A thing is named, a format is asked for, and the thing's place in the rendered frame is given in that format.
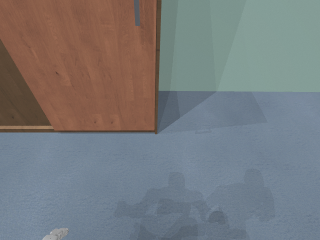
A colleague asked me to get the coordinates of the left robot hand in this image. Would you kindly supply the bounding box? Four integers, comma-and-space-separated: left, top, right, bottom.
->
42, 228, 69, 240

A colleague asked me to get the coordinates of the wardrobe door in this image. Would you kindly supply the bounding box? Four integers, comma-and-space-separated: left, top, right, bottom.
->
0, 0, 157, 131
0, 39, 51, 126

